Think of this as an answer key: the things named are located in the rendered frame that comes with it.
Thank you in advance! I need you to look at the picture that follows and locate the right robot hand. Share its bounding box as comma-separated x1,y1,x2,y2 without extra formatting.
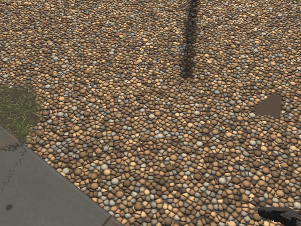
258,206,301,226

